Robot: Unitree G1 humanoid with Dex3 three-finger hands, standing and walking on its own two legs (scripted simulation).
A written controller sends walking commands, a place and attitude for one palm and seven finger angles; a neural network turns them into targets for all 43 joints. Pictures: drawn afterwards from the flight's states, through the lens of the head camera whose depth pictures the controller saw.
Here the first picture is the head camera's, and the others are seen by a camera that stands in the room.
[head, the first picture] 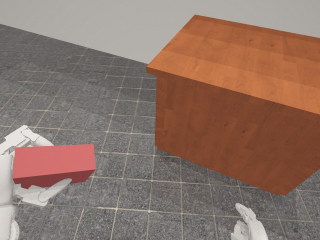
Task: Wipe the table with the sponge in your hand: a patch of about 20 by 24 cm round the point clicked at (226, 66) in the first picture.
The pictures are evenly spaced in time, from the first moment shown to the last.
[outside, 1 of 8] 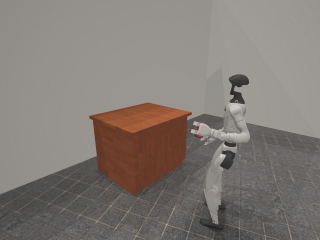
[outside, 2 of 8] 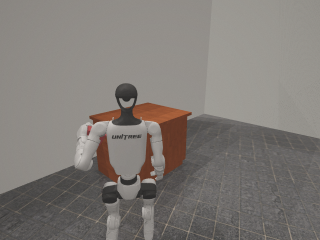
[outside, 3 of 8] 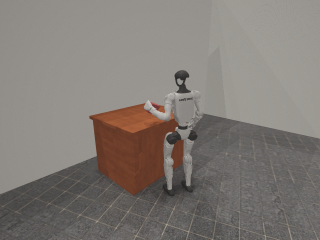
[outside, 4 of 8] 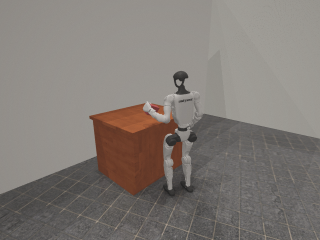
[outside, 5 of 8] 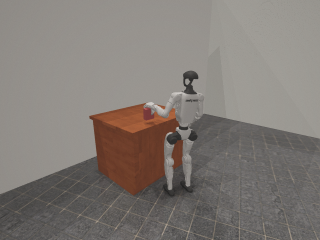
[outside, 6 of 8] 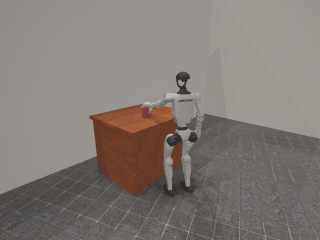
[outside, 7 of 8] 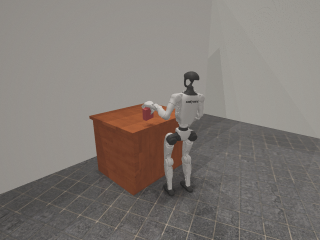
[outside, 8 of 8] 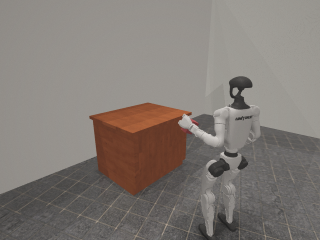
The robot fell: no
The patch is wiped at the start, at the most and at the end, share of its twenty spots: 0.00 1.00 1.00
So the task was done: yes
